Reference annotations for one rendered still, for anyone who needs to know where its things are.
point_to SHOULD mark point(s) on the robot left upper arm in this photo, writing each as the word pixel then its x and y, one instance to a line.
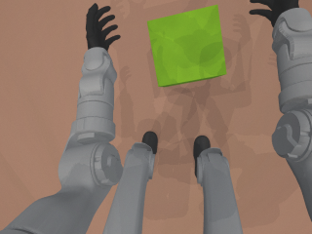
pixel 86 174

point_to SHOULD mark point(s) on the robot left hand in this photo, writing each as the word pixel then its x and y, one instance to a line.
pixel 95 35

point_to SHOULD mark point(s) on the robot right upper arm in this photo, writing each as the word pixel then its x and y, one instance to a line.
pixel 292 140

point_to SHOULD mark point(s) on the carton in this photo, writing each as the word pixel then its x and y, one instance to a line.
pixel 187 47

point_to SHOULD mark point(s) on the robot left forearm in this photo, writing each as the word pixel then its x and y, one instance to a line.
pixel 95 102

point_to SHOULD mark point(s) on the robot shin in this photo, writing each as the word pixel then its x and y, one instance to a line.
pixel 138 145
pixel 215 150

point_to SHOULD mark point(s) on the left robot shin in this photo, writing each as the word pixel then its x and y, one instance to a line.
pixel 138 145

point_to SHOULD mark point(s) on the robot right forearm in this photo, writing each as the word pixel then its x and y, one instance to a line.
pixel 292 43

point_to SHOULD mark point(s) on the robot right hand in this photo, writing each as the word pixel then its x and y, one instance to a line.
pixel 277 7

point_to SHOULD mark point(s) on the right robot shin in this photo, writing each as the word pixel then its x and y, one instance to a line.
pixel 215 150

